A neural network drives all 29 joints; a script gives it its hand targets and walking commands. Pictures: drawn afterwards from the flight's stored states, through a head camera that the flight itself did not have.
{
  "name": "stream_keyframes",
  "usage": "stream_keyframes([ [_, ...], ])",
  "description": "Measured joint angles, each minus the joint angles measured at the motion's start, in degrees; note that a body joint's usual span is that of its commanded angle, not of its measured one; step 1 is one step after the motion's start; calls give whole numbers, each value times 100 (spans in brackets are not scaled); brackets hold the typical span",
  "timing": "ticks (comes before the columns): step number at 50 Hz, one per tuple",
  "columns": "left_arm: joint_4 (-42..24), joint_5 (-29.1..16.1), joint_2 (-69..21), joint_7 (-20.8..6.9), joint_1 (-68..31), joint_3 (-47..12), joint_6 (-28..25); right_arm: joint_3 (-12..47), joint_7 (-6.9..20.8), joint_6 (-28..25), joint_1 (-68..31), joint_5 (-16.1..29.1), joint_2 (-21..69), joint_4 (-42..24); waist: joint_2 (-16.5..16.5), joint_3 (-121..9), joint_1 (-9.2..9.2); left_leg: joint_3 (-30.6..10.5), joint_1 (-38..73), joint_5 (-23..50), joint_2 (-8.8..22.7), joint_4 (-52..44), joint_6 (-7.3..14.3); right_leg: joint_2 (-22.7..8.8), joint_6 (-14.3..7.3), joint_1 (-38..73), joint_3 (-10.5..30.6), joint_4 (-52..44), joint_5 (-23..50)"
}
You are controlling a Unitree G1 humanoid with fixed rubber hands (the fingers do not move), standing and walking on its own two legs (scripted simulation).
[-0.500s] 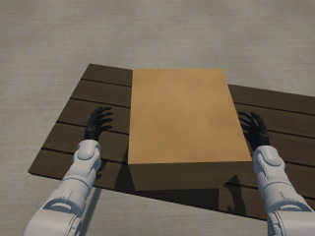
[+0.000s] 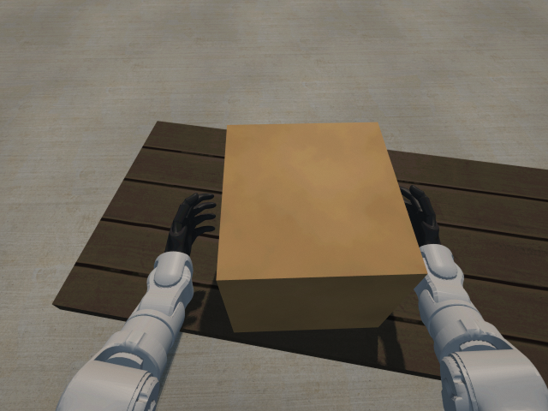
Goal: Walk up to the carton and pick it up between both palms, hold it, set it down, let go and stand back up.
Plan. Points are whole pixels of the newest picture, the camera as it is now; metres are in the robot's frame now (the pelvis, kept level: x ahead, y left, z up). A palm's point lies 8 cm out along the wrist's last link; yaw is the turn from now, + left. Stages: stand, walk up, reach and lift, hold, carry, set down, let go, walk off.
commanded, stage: reach and lift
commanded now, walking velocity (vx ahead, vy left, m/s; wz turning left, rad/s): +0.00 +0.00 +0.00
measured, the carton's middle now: (304, 228) +0.42 -0.04 -0.02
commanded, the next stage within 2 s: none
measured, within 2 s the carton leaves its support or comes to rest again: leaves its support in 1.48 s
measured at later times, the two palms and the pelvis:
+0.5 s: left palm (190, 238) +0.38 +0.14 +0.01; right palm (420, 237) +0.39 -0.22 +0.01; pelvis +0.01 +0.00 +0.00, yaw +0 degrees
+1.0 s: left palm (191, 240) +0.38 +0.14 +0.00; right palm (412, 238) +0.38 -0.21 +0.01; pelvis +0.01 +0.00 +0.00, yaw +0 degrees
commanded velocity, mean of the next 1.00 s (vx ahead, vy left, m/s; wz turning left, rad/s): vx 0.00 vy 0.00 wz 0.00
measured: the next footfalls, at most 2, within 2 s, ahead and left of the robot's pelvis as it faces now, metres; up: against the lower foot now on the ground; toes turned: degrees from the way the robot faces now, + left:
none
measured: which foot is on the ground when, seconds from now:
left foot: down 0.00-1.00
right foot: down 0.00-1.00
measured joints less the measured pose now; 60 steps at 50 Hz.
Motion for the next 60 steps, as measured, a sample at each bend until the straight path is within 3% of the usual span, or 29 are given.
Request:
stream_keyframes([
  [6, 45, 208, -91, 150, -85, 3, -24, -1, -229, -1, -59, -59, 40, 144, 0, -9, 0, 0, -45, -10, 0, 2, 0, 0, -6, -49, 0, 13, -17],
  [17, 45, 410, -161, 180, -88, 0, -162, 0, -384, -75, -42, -60, 48, 162, 0, -15, 0, 0, -46, -40, 0, 2, 0, 1, -7, -51, 0, 13, -49],
  [34, 105, 532, -185, 264, -88, 32, -287, 1, -425, -149, -41, -116, 67, 163, 0, -15, 0, 0, -47, -40, 0, 3, 0, 1, -8, -51, 1, 13, -50],
  [40, 157, 561, -211, 280, -88, 75, -359, 1, -414, -149, -49, -288, 69, 163, 0, -19, 0, 0, -47, -43, 0, 3, 0, 1, -9, -51, 1, 13, -52],
  [45, 234, 597, -270, 301, -88, 238, -429, 12, -239, -153, -60, -606, 122, 138, 0, -41, -30, 0, -46, -43, 0, 3, 0, 2, -9, -51, 1, 13, -52],
  [52, 456, 577, -280, 390, -88, 554, -714, -18, -510, -193, -28, -775, 407, 75, 0, -47, -193, 0, -47, -43, 0, 3, 0, 2, -9, -51, 1, 10, -42],
  [60, 474, 527, -296, 470, -88, 556, -727, -20, -647, -84, 173, -782, 488, -262, 0, -64, -203, -1, -52, -42, 0, 3, -1, 3, -9, -50, 1, -2, -36],
])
